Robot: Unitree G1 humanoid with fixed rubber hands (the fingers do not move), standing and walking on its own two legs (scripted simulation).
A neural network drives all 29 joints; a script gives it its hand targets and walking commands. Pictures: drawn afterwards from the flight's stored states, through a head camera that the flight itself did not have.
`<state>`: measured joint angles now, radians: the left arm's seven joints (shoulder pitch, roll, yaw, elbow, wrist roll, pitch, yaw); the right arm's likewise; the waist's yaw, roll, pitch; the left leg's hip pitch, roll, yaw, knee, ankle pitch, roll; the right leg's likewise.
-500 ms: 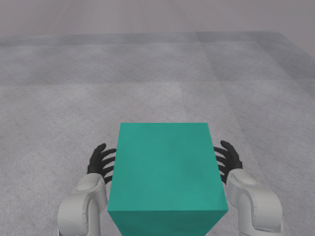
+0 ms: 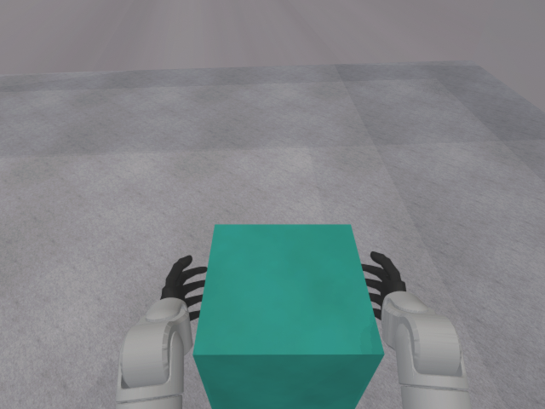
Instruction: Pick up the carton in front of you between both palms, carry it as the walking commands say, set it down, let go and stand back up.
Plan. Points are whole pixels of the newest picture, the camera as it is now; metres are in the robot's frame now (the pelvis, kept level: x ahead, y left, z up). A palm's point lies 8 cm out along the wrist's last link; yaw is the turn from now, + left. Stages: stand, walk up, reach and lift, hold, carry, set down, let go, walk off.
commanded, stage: carry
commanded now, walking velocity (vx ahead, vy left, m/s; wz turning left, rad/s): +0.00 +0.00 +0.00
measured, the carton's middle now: (282, 325) +0.27 +0.00 -0.01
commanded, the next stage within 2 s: hold in 1.12 s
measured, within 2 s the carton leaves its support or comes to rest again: neither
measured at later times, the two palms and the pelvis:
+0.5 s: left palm (184, 307) +0.27 +0.15 +0.04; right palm (385, 305) +0.27 -0.15 +0.03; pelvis -0.03 +0.00 +0.00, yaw +0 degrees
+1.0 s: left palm (179, 303) +0.28 +0.15 +0.04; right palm (381, 299) +0.27 -0.15 +0.04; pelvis -0.02 +0.00 +0.00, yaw +0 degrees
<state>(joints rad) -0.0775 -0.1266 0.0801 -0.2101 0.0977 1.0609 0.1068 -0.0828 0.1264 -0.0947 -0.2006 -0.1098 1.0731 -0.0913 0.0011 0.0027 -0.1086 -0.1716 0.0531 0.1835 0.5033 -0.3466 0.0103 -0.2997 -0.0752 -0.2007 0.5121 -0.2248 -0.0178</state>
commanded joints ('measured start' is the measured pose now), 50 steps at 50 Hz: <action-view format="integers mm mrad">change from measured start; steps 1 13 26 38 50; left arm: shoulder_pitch -443 -614 -642 -656 -641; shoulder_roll -673 -819 -930 -921 -922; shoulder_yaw -496 -372 -472 -422 -433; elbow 16 372 341 373 371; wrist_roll -158 -65 -109 -91 -91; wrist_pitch -94 -338 -380 -355 -350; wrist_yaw -129 -260 -301 -304 -306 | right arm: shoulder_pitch -466 -647 -686 -695 -670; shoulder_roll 627 771 892 884 884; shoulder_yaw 501 390 508 448 448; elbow -12 338 301 328 332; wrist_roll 166 81 136 112 108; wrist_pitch -112 -356 -394 -371 -367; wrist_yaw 125 260 303 303 303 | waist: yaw -1 -2 -5 -3 -3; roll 0 -2 -13 -2 1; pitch -155 -176 -282 -214 -254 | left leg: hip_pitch -35 -57 -7 -46 -23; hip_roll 112 111 112 112 115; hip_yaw -109 -122 -113 -113 -113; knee -113 -121 -52 -71 -62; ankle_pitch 171 105 265 235 271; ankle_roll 12 17 19 13 18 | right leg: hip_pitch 122 110 136 115 130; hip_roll -99 -98 -110 -104 -105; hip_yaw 118 123 119 117 112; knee -75 -94 -44 -52 -44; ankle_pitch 178 116 268 236 249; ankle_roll -4 -2 -5 0 1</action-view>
